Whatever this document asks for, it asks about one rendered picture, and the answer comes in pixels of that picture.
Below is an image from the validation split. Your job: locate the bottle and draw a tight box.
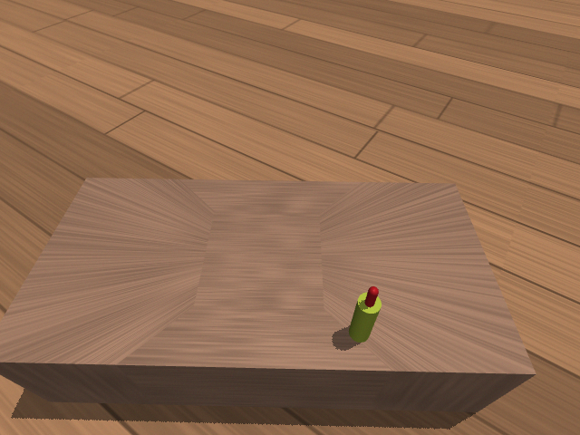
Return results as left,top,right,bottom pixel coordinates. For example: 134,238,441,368
349,286,382,343

